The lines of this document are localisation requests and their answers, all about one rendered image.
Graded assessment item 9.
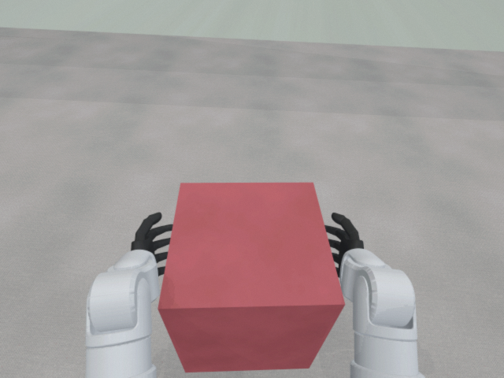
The robot left forearm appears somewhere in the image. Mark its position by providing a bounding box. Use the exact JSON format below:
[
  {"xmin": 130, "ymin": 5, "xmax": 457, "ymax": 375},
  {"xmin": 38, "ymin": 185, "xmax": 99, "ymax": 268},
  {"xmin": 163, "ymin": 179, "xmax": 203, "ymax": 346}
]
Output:
[{"xmin": 85, "ymin": 250, "xmax": 160, "ymax": 378}]

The carton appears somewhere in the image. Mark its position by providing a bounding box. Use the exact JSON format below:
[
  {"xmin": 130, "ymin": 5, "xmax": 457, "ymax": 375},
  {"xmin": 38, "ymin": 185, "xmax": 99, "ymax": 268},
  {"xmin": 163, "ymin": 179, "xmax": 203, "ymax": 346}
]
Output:
[{"xmin": 157, "ymin": 183, "xmax": 345, "ymax": 372}]

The robot right forearm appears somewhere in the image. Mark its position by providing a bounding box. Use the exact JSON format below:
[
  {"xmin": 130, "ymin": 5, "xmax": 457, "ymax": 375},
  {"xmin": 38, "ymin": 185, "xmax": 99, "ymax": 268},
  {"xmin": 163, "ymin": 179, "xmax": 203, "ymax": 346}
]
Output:
[{"xmin": 339, "ymin": 248, "xmax": 425, "ymax": 378}]

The robot right hand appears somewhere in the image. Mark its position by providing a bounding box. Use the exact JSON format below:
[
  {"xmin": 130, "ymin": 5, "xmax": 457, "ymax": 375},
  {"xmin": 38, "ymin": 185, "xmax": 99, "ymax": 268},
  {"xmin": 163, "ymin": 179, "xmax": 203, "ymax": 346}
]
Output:
[{"xmin": 325, "ymin": 213, "xmax": 364, "ymax": 277}]

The robot left hand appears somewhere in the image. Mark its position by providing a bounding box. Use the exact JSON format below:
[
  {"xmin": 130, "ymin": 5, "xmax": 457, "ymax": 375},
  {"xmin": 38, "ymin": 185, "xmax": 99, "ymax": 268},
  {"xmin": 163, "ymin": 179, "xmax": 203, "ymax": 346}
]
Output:
[{"xmin": 131, "ymin": 213, "xmax": 173, "ymax": 276}]

